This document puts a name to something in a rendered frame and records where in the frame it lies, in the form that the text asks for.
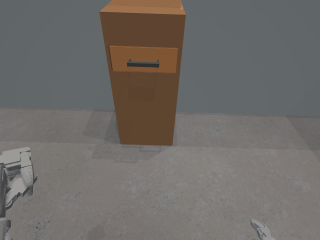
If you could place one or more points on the handle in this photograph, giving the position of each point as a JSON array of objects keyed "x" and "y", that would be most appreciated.
[{"x": 142, "y": 64}]

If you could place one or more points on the drawer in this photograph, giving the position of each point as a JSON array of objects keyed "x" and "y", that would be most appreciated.
[{"x": 167, "y": 57}]

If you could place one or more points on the left robot hand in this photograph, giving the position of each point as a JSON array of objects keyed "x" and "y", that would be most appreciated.
[{"x": 16, "y": 165}]

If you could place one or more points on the left robot forearm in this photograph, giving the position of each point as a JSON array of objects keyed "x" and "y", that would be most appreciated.
[{"x": 5, "y": 224}]

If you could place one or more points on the right robot hand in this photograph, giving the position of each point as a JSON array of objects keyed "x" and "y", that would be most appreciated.
[{"x": 262, "y": 230}]

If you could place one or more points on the cabinet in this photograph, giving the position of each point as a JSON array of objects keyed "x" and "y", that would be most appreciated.
[{"x": 145, "y": 102}]

